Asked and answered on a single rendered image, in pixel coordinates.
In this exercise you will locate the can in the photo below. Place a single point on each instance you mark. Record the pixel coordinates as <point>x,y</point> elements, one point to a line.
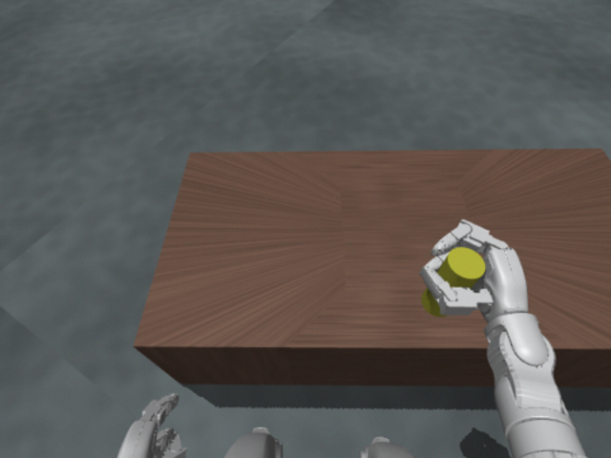
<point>463,267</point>

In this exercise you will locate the right robot hand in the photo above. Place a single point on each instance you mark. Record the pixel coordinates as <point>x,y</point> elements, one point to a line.
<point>501,289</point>

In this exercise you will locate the right robot arm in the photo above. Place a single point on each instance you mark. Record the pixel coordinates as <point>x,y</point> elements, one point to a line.
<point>534,418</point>

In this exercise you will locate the left robot hand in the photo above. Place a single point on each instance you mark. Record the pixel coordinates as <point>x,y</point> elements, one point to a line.
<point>143,439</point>

